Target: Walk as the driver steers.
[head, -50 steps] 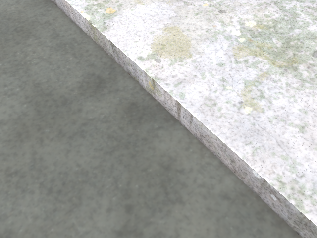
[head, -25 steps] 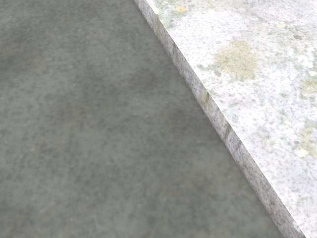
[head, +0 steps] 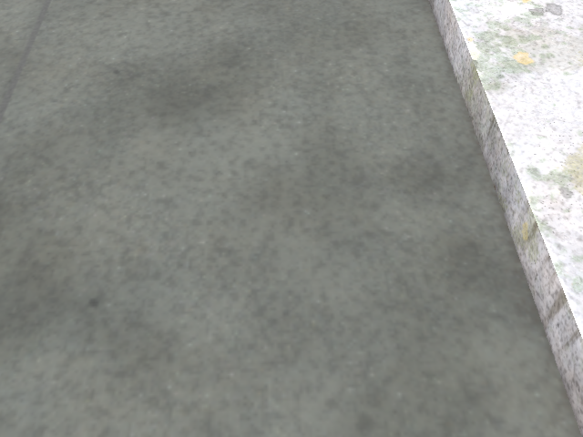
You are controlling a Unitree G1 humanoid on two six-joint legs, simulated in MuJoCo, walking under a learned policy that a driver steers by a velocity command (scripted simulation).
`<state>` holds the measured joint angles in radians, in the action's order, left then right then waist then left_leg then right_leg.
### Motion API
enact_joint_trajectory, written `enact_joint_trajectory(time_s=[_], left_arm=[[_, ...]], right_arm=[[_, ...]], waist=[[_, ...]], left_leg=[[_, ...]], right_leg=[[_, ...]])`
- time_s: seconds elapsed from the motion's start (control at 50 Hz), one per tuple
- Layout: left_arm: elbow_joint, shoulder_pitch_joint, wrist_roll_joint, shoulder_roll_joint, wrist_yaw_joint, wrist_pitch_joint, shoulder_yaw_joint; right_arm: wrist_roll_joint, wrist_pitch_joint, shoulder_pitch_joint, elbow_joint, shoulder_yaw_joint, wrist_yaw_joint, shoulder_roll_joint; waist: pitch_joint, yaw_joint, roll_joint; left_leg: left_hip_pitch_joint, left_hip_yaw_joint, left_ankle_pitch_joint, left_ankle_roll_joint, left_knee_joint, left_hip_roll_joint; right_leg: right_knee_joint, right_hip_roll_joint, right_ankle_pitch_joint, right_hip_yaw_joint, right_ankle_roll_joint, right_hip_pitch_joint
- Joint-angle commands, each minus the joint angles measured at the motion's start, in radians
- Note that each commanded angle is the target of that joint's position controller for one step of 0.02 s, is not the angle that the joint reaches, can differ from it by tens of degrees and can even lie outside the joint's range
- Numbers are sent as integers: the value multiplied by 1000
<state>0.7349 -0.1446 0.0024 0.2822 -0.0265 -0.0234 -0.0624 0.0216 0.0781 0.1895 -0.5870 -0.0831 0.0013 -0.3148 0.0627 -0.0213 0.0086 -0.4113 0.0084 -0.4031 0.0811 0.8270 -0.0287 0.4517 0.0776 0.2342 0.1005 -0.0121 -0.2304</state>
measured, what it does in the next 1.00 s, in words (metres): walks ahead, turning left: left foot, then right foot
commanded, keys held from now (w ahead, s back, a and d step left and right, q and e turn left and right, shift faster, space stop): q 0.36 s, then w+q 0.08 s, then w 0.56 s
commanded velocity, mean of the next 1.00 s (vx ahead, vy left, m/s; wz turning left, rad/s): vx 0.21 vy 0.00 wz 0.39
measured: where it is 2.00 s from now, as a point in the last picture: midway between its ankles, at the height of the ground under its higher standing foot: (176, 334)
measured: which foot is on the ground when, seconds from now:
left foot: up 0.00-0.06, down 0.08-0.56, up 0.58-0.96, down 0.98-1.00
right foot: down 0.00-0.08, up 0.10-0.54, down 0.56-1.00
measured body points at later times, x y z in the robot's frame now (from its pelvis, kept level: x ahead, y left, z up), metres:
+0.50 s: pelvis +0.01 +0.03 +0.00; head +0.03 +0.05 +0.45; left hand +0.08 +0.35 -0.10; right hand +0.24 -0.19 -0.08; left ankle -0.01 +0.13 -0.74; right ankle +0.05 -0.10 -0.72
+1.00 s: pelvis +0.16 +0.13 -0.02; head +0.19 +0.15 +0.43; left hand +0.02 +0.38 -0.14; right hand +0.47 +0.00 -0.08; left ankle +0.21 +0.26 -0.74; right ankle +0.06 -0.08 -0.73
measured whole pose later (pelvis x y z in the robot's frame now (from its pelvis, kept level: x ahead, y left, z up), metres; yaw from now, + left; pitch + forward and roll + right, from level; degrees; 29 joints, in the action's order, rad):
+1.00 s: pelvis +0.16 +0.13 -0.02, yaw +21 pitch +3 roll +0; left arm 0.84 -0.47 -0.02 0.30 0.00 0.04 -0.05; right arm 0.02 -0.07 0.05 -0.61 -0.04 0.04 -0.28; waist 0.03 -0.09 -0.01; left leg -0.46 -0.03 -0.13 -0.05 0.53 0.00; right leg 0.48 0.07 0.45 -0.01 -0.03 0.00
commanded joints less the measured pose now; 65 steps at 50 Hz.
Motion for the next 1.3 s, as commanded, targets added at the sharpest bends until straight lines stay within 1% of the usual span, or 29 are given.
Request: enact_joint_trajectory(time_s=[0.02, 0.06, 0.08, 0.1, 0.12, 0.14, 0.18, 0.24, 0.36, 0.44, 0.52, 0.54, 0.56, 0.58, 0.6, 0.62, 0.68, 0.82, 0.9, 0.96, 0.98, 1.0, 1.02, 1.04, 1.06, 1.08, 1.12, 1.18, 1.3], left_arm=[[-52, 10, -20, 226, 6, 12, -66], [-39, 8, -37, 199, 8, 16, -61], [-21, -46, -22, 153, 13, 20, -50], [-71, -39, 43, 74, 20, 23, -20], [-103, 76, 25, 127, 8, 28, -35], [-105, 102, -1, 160, 1, 24, -47], [-79, 72, 4, 162, -13, 17, -55], [-69, 25, 6, 146, -9, 19, -55], [-89, 70, 0, 113, -1, 26, -39], [-105, 80, -17, 128, 21, 51, -43], [-74, -21, -25, 102, 43, 91, -40], [-60, -62, -15, 99, 42, 99, -40], [-47, -150, 4, 135, 37, 105, -44], [-25, -219, 30, 242, 41, 108, -65], [-25, -185, 21, 227, 43, 117, -67], [-33, -147, 2, 174, 33, 119, -51], [-28, -152, -8, 133, 15, 114, -30], [7, -241, -18, 168, 17, 102, -28], [33, -282, -35, 200, 24, 91, -33], [39, -263, -37, 205, 21, 79, -33], [31, -267, -25, 172, 18, 81, -19], [-19, -320, -1, 72, 20, 93, 16], [-20, -322, -19, 61, 18, 115, 23], [-35, -241, -49, 160, 25, 126, -7], [-52, -173, -54, 164, 29, 131, -6], [-53, -144, -36, 148, 29, 131, -4], [-38, -172, -20, 122, 35, 115, -5], [-37, -163, -12, 92, 35, 93, 1], [-107, 77, -11, 51, 52, 114, 23]], right_arm=[[1, -11, -29, 94, -26, 10, -91], [-1, -9, 48, 64, -38, 10, -98], [0, -11, 89, 56, -56, 0, -151], [-7, -17, 105, 81, -81, -17, -282], [-48, -43, 118, 92, -68, -3, -253], [-51, -64, 81, 83, -56, 2, -221], [-16, -71, -12, 79, -39, -9, -165], [-19, -63, -48, 84, -24, -26, -149], [-16, -55, -25, 71, -34, -34, -173], [-6, -55, -3, 59, -34, -23, -179], [-4, -58, -17, 43, -12, -19, -138], [-8, -61, -10, 38, 2, -22, -99], [-15, -68, -6, 39, 23, -21, -34], [1, -84, -22, 82, 21, -23, -36], [7, -99, -62, 86, -2, -29, -117], [7, -106, -46, 66, -13, -26, -144], [-13, -126, -40, 36, -7, -6, -100], [-5, -156, -195, 60, 33, 22, 0], [9, -163, -218, 67, 24, 43, -35], [5, -161, -29, 13, -13, 36, -103], [3, -157, 126, -26, -35, 26, -147], [-25, -149, 280, -43, -56, 14, -255], [-17, -149, 306, -59, -44, 20, -225], [-13, -152, 233, -60, -20, 22, -158], [-12, -152, 172, -56, -9, 20, -125], [-17, -154, 118, -56, 1, 23, -101], [-30, -162, 52, -53, 9, 25, -73], [-20, -183, 46, -79, 4, 22, -84], [-10, -176, 130, -141, -4, 5, -127]], waist=[[-128, -11, -209], [-140, 35, -167], [-161, 38, -27], [-168, 6, 326], [-223, 99, 253], [-175, 82, 163], [-125, 35, 108], [-148, 4, 128], [-135, 36, 139], [-108, 55, 165], [-101, -2, 141], [-108, -21, 106], [-138, -45, -22], [-89, -36, -212], [20, -35, -189], [60, -14, -165], [37, -11, -136], [29, -81, -140], [40, -71, -152], [-77, 59, -130], [-190, 135, -100], [-378, 154, 133], [-458, 144, 286], [-289, 140, 196], [-182, 117, 145], [-112, 87, 80], [-71, 27, 104], [-37, -1, 73], [24, 75, 34]], left_leg=[[36, -66, 49, -37, -173, 19], [203, -83, 217, -98, -389, 52], [368, 38, 419, -143, -452, -8], [525, 423, 853, -283, -420, -290], [415, 516, 790, -441, -458, -367], [377, 428, 681, -413, -479, -309], [325, 332, 530, -314, -481, -211], [269, 299, 549, -308, -487, -162], [268, 380, 379, -312, -474, -139], [198, 503, -98, -326, -537, -120], [98, 502, -193, -281, -492, -75], [36, 465, -209, -241, -436, -35], [-87, 355, -236, -176, -200, 46], [-303, 181, -215, -128, 21, 174], [-407, 201, -163, -114, 160, 98], [-437, 207, -72, -108, 208, 71], [-438, 138, 113, -82, 212, 20], [-224, -18, 314, -41, -135, -7], [-114, -27, 304, -83, -262, 9], [184, -61, 290, -155, -349, 58], [428, -23, 285, -188, -332, 17], [817, 382, 167, -316, -329, -272], [832, 744, -37, -395, -525, -371], [711, 642, -103, -354, -557, -339], [586, 505, -44, -329, -563, -298], [465, 410, 58, -318, -590, -252], [319, 300, 197, -311, -647, -194], [245, 201, 339, -331, -700, -178], [246, 69, 414, -291, -723, -135]], right_leg=[[-71, 237, -389, -147, 204, 147], [35, 206, -313, -85, 131, 75], [195, 147, -152, -2, 48, -62], [523, 3, 411, 61, -60, -384], [697, -54, 468, -110, -70, -444], [757, -33, 393, -148, -59, -453], [711, -14, 234, -168, -52, -453], [700, -52, 115, -159, -72, -373], [407, -85, 102, -183, -83, -313], [258, -108, 153, -176, -48, -231], [1, -101, 28, -131, 15, 21], [-61, -71, 7, -149, 36, 132], [-119, 87, 125, -323, 88, 268], [-244, 255, 407, -676, 220, 285], [-291, 323, 541, -790, 290, 203], [-292, 284, 517, -714, 269, 196], [-299, 183, 277, -500, 199, 234], [-319, 113, -77, -247, 192, 135], [-296, 173, -139, -257, 186, 159], [-63, 145, -538, -180, 138, 169], [150, 97, -541, -131, 103, 61], [561, -14, -179, -76, 32, -284], [760, -108, 320, -186, 18, -447], [840, -41, 275, -214, 31, -548], [823, 6, 190, -181, 46, -560], [770, 36, 114, -167, 43, -533], [702, 73, 22, -172, 30, -435], [627, 74, -52, -154, -3, -434], [216, 24, -357, -105, -10, -394]])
